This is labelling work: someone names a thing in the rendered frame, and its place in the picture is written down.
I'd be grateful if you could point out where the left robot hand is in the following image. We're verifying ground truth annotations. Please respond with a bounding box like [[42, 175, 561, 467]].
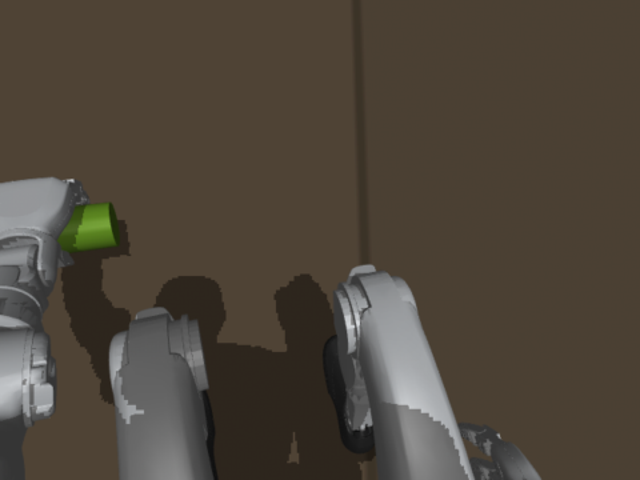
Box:
[[0, 177, 90, 268]]

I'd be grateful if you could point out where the right robot foot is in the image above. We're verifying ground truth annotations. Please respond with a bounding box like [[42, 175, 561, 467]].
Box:
[[323, 335, 375, 454]]

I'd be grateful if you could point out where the left robot arm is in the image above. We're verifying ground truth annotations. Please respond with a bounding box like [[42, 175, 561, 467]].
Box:
[[0, 228, 59, 480]]

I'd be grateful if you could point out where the left robot foot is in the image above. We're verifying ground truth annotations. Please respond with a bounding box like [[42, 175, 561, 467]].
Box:
[[202, 390, 218, 480]]

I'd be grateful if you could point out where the can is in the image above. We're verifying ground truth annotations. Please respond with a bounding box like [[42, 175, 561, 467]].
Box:
[[57, 202, 120, 253]]

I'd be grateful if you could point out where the right robot hand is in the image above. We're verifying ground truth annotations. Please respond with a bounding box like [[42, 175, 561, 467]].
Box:
[[458, 423, 542, 480]]

